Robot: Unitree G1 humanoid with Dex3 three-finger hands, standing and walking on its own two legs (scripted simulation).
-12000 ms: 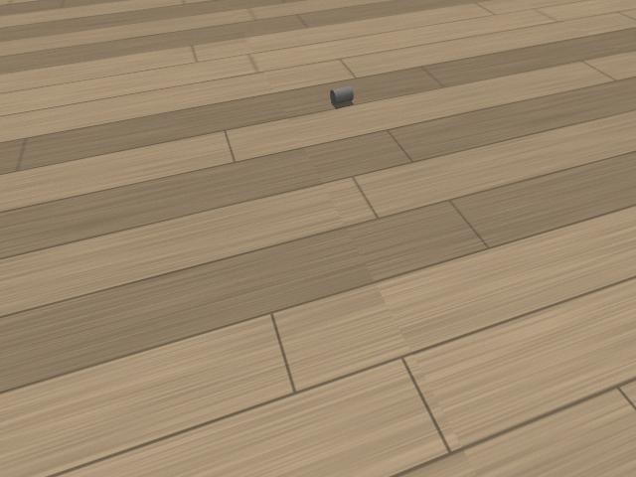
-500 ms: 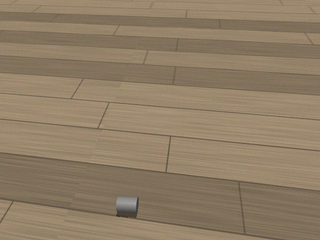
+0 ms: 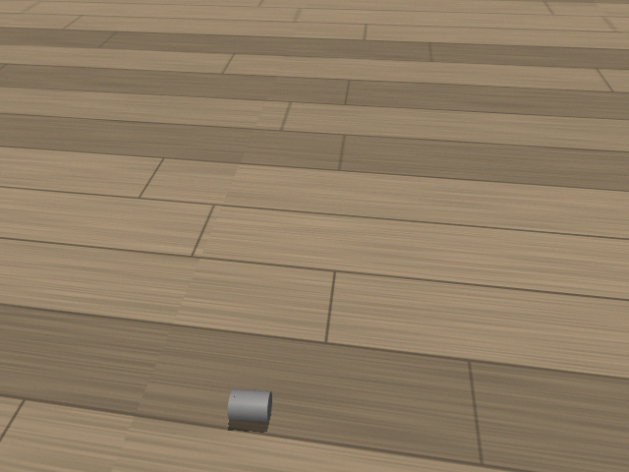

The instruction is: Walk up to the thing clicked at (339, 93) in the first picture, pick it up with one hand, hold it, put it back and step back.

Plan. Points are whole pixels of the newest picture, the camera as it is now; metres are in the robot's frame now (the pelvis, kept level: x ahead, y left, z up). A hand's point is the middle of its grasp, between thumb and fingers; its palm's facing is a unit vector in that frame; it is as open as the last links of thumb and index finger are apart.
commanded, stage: stand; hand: left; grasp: from above
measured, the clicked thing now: (250, 405) +0.44 +0.23 -0.74
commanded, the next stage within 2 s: rise first in 0.56 s
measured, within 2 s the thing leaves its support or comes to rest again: neither
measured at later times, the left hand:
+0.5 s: hand out of the picture +0.08 +0.26 -0.15, palm faces -0.03 -0.94 -0.35, open 7.4 cm
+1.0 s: hand out of the picture +0.16 +0.26 -0.17, palm faces -0.07 -0.93 -0.37, open 10.8 cm
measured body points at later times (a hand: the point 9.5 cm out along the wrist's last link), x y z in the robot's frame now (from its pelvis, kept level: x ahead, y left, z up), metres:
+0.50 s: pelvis +0.00 +0.00 +0.00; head +0.01 -0.01 +0.45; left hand +0.08 +0.31 -0.13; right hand +0.07 -0.30 -0.14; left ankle -0.01 +0.15 -0.75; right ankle +0.02 -0.12 -0.75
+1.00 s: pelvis +0.00 +0.01 -0.03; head +0.05 +0.01 +0.42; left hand +0.17 +0.30 -0.15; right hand +0.10 -0.25 -0.15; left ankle -0.01 +0.15 -0.75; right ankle +0.02 -0.12 -0.75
